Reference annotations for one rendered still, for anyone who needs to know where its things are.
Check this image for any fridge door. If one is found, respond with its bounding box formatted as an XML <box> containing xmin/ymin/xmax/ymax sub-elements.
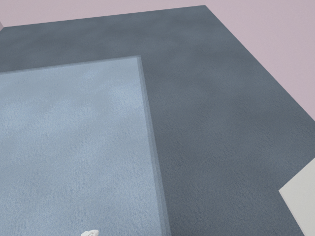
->
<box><xmin>280</xmin><ymin>158</ymin><xmax>315</xmax><ymax>236</ymax></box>

